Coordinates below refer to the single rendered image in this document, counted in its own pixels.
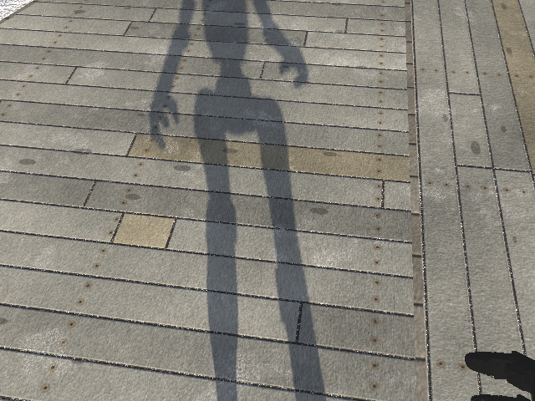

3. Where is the robot right hand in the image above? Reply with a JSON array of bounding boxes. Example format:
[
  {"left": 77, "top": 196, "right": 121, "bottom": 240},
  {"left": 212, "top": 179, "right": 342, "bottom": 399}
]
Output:
[{"left": 465, "top": 351, "right": 535, "bottom": 401}]

